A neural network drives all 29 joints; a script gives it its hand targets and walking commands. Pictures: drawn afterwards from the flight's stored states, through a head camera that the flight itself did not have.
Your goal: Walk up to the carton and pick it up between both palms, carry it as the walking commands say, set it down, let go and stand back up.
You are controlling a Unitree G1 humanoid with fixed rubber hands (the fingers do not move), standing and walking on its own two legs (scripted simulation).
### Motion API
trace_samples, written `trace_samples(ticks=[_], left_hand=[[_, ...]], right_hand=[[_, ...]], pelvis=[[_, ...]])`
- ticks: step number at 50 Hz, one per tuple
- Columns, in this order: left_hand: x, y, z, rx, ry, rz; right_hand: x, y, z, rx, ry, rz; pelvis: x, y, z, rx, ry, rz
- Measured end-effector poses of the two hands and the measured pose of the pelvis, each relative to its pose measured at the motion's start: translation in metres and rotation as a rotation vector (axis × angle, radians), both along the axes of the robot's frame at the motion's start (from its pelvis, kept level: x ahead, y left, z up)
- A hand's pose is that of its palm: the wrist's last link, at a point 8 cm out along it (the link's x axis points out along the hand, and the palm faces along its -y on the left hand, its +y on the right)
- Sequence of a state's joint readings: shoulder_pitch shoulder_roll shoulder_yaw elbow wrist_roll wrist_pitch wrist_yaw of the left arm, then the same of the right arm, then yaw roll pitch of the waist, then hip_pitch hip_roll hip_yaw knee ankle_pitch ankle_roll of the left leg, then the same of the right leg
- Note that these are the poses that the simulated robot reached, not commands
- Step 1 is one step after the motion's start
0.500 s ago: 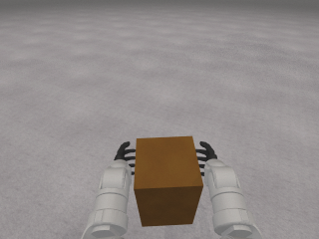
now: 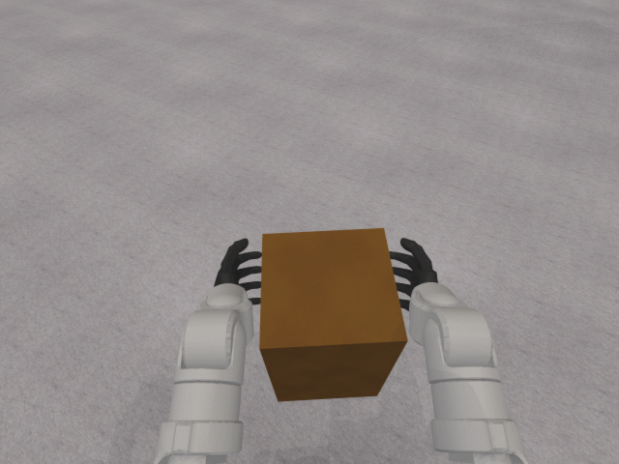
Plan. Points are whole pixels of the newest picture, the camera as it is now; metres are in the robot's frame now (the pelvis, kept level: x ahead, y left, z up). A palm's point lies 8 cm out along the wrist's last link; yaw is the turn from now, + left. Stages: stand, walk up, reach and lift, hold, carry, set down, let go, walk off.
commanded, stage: carry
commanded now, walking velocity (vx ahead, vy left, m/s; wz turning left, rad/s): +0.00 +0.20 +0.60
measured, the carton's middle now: (325, 323) +0.32 -0.02 +0.01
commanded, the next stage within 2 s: none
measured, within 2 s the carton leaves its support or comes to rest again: neither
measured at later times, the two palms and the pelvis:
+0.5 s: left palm (65, 355) +0.24 +0.27 +0.10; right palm (287, 307) +0.30 +0.03 +0.09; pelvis -0.02 +0.08 +0.01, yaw +17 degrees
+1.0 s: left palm out of the picture +0.10 +0.46 +0.08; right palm (87, 381) +0.23 +0.25 +0.06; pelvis -0.09 +0.19 -0.01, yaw +34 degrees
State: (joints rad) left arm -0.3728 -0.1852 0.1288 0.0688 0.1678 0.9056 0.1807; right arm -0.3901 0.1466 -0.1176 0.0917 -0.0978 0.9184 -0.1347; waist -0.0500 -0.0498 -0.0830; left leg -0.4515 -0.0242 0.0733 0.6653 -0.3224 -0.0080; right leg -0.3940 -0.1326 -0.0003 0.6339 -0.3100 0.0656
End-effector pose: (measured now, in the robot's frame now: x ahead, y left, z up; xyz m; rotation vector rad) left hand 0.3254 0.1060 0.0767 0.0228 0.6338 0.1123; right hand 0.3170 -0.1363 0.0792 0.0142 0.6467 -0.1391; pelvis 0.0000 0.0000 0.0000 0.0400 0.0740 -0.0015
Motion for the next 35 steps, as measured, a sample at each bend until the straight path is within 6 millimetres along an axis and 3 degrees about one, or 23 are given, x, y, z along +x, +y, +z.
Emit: trace_samples(ticks=[5, 8, 17, 24, 30, 35], left_hand=[[-0.018, 0.058, -0.011, -0.027, 0.04, 0.092], [-0.034, 0.083, -0.014, -0.026, 0.087, 0.144], [-0.057, 0.117, -0.001, 0.026, 0.085, 0.222], [-0.08, 0.155, 0.015, 0.012, 0.125, 0.283], [-0.103, 0.218, 0.02, -0.013, 0.081, 0.37], [-0.14, 0.28, -0.005, -0.06, 0.102, 0.467]], right_hand=[[0.001, 0.057, -0.01, 0.004, 0.042, 0.071], [-0.004, 0.083, -0.016, -0.012, 0.09, 0.14], [-0.009, 0.119, -0.017, 0.052, 0.087, 0.206], [-0.017, 0.161, 0.002, 0.039, 0.124, 0.265], [-0.019, 0.23, 0.013, 0.033, 0.083, 0.332], [-0.035, 0.3, -0.003, -0.019, 0.106, 0.432]], pelvis=[[0.004, 0.025, -0.009, -0.013, 0.029, 0.048], [0.002, 0.034, -0.008, -0.034, 0.033, 0.068], [-0.009, 0.05, -0.015, -0.042, 0.03, 0.18], [-0.018, 0.072, 0.005, -0.002, 0.01, 0.29], [-0.03, 0.113, 0.001, 0.007, 0.005, 0.373], [-0.045, 0.149, -0.012, -0.009, 0.0, 0.419]])
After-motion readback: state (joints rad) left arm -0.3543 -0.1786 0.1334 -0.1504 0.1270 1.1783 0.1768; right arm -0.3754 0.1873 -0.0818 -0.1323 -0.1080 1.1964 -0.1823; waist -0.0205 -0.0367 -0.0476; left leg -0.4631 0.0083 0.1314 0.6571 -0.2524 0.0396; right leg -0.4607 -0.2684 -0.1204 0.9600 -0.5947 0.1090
